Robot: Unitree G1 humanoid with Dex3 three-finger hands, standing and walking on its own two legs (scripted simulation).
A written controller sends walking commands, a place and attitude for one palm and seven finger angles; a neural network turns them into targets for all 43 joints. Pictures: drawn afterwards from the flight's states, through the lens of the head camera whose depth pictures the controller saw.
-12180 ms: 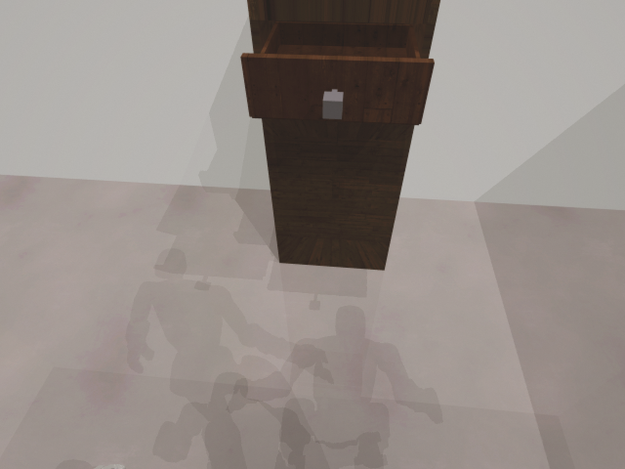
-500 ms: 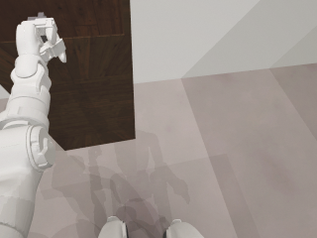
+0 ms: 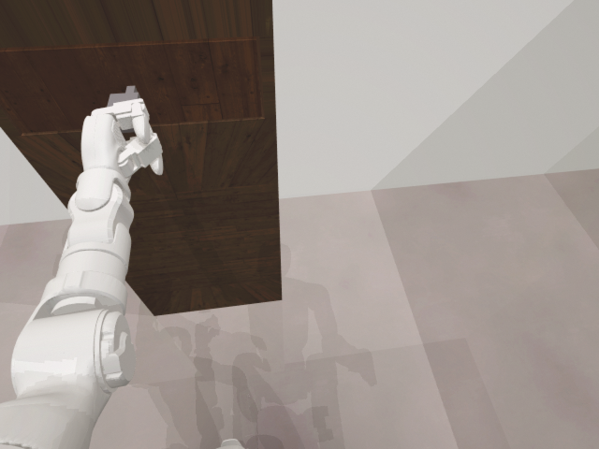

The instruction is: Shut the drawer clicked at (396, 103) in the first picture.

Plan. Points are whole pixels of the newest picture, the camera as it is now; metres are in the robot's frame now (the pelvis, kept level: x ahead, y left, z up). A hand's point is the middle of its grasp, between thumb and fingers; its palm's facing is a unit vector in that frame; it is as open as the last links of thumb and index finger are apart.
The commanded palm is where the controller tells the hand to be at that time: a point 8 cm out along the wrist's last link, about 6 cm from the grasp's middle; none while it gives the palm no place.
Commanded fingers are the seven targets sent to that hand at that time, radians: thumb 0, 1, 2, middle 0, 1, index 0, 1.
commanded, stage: draw the hand back to the body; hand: left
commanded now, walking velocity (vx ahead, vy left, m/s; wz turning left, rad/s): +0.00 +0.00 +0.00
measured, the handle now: (129, 104) +0.58 +0.23 +0.13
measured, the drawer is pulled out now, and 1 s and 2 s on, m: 0.00 0.00 0.00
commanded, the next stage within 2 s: step back with the hand held close in 1.28 s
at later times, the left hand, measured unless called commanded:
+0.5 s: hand (81, 239) +0.32 +0.21 +0.16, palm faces +0.19 -0.97 -0.14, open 3.2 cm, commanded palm +0.28 +0.25 +0.17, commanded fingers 0.00 0.90 0.90 -1.40 -1.60 -1.40 -1.60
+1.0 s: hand out of the picture +0.20 +0.23 +0.19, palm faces +0.38 -0.87 -0.33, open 3.2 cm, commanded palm +0.15 +0.28 +0.20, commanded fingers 0.00 0.90 0.90 -1.40 -1.60 -1.40 -1.60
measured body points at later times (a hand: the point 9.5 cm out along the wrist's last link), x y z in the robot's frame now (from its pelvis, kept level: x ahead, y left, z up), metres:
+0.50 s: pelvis -0.01 -0.01 +0.02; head -0.02 -0.03 +0.47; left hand +0.30 +0.26 +0.17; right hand +0.19 -0.24 -0.06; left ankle +0.03 +0.12 -0.70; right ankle -0.05 -0.12 -0.70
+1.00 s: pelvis +0.00 +0.00 +0.04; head -0.02 -0.03 +0.49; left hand +0.18 +0.28 +0.21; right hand +0.19 -0.22 -0.05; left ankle +0.03 +0.12 -0.70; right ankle -0.05 -0.12 -0.70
